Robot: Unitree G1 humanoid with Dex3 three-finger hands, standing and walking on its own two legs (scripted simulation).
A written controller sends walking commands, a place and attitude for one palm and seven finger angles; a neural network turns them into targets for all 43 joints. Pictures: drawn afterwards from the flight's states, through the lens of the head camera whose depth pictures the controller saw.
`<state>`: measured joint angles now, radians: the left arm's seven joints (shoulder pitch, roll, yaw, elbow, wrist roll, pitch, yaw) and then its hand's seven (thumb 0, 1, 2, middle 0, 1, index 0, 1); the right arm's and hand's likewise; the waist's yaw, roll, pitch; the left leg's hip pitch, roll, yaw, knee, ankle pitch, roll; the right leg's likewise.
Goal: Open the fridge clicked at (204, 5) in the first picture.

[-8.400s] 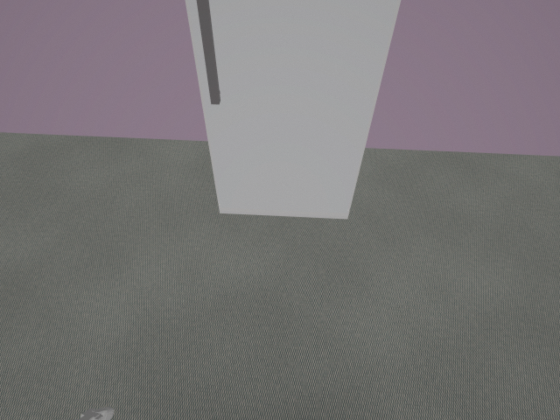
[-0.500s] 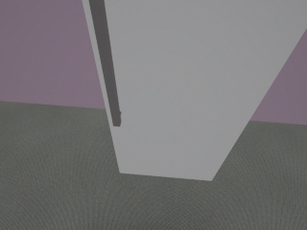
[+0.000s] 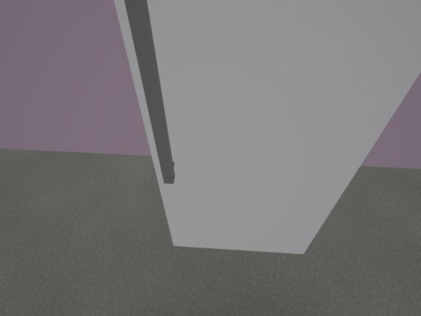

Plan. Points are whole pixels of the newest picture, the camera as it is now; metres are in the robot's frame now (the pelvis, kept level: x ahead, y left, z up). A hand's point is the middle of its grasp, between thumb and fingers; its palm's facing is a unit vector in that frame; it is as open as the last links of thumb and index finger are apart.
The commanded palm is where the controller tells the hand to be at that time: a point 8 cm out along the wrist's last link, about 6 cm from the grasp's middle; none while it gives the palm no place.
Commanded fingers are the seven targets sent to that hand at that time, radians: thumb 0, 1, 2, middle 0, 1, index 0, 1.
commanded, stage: come to a stop and stand still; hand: left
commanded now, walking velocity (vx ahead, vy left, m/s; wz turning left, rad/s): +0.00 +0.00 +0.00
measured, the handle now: (158, 102) +0.52 +0.14 +0.15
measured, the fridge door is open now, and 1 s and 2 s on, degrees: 0 0 0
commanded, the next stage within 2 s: look again from close up in 0.34 s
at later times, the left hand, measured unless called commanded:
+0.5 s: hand out of the picture +0.02 +0.20 -0.17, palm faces +0.00 -0.98 -0.21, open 7.3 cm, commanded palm none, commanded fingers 0.00 0.90 0.90 -0.20 -0.30 -0.20 -0.30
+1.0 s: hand out of the picture +0.00 +0.20 -0.16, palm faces -0.02 -0.97 -0.23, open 7.3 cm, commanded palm none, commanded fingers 0.00 0.90 0.90 -0.20 -0.30 -0.20 -0.30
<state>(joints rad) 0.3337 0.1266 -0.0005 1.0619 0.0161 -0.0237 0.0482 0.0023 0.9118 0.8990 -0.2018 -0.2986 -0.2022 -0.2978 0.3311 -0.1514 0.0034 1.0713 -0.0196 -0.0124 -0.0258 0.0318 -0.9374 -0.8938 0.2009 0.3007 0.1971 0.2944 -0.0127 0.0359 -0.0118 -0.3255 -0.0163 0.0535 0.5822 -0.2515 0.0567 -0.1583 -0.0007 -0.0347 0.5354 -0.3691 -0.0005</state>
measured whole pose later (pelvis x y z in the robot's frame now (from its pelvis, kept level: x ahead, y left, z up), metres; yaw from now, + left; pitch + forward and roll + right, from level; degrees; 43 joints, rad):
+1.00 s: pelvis +0.00 +0.00 +0.01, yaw -1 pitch -1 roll +0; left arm 0.29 0.22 -0.01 1.10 0.02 -0.01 0.02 0.00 0.91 0.90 -0.20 -0.30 -0.20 -0.30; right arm 0.21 -0.21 0.01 1.11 -0.01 -0.02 -0.02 0.01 -0.90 -0.89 0.20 0.30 0.20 0.29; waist 0.01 -0.02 0.02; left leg -0.24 -0.04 0.08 0.41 -0.17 0.06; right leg -0.10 -0.02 -0.01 0.42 -0.31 0.01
